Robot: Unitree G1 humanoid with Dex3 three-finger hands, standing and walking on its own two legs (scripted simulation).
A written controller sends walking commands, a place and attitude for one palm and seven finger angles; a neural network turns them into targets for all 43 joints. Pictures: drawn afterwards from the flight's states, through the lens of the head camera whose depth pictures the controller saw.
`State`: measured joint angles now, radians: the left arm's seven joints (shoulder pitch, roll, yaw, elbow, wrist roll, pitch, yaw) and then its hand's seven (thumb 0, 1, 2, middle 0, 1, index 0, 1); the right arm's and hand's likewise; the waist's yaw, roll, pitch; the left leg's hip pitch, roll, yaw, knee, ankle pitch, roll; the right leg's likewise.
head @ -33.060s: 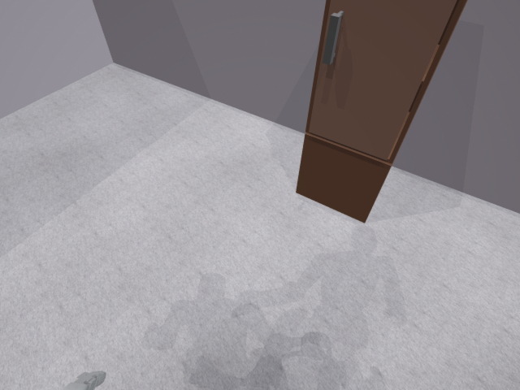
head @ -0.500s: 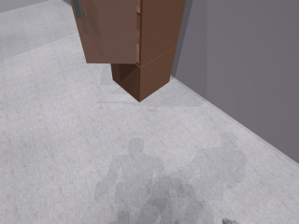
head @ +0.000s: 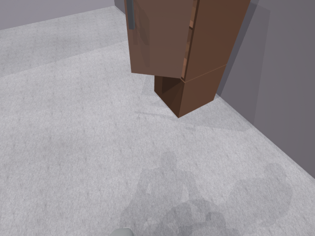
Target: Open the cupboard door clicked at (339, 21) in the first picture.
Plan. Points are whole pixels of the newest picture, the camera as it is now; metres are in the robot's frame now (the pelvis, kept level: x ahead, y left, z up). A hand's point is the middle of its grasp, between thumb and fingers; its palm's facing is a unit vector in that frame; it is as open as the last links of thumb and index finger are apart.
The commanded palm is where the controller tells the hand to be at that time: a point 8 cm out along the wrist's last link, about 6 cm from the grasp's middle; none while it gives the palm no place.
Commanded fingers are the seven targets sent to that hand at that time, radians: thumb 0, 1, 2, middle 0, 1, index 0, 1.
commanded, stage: take the last steps up to it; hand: left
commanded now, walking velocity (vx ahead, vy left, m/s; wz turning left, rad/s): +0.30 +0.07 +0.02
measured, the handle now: (131, 11) +1.07 +0.24 +0.05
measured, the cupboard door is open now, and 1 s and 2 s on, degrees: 49 49 49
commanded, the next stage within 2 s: come to a stop and stand still in 1.18 s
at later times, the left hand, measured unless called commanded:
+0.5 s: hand (97, 179) +0.29 +0.23 -0.16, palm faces -0.06 -0.98 -0.17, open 7.4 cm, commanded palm none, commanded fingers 0.00 0.90 0.90 -0.20 -0.30 -0.20 -0.30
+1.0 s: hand (91, 175) +0.32 +0.27 -0.20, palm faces +0.04 -0.98 -0.18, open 7.3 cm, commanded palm none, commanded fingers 0.00 0.90 0.90 -0.20 -0.30 -0.20 -0.30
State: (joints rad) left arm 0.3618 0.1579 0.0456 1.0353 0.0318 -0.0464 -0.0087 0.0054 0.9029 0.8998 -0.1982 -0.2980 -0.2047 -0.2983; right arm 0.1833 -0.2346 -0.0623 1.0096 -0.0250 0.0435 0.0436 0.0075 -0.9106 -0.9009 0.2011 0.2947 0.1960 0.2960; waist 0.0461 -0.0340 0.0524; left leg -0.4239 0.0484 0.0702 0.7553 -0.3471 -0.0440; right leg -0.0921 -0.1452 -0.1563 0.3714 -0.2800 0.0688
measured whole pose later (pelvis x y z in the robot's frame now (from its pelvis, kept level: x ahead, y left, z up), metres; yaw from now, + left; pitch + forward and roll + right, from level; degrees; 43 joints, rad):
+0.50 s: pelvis +0.15 +0.06 +0.00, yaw -1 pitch +0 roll +1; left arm 0.08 0.20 0.05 0.98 0.02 0.00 -0.03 0.01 0.91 0.90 -0.19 -0.30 -0.20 -0.30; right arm 0.43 -0.15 -0.02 1.12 -0.04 -0.06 -0.02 0.00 -0.92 -0.90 0.20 0.30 0.20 0.30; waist -0.05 -0.03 0.04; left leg 0.01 -0.03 0.14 0.29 -0.30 0.05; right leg -0.50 -0.09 -0.08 0.74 -0.20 0.00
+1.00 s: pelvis +0.34 +0.08 -0.02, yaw -2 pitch +0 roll -1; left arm 0.35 0.21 0.07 1.11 0.02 -0.01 -0.02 0.00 0.93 0.90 -0.19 -0.30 -0.20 -0.30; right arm 0.19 -0.18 -0.05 0.99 -0.04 -0.07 0.01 0.00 -0.92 -0.90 0.20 0.29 0.20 0.30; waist 0.02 -0.04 0.02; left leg -0.36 0.06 0.14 0.60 -0.23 0.03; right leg -0.26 -0.06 -0.06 0.84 -0.46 -0.01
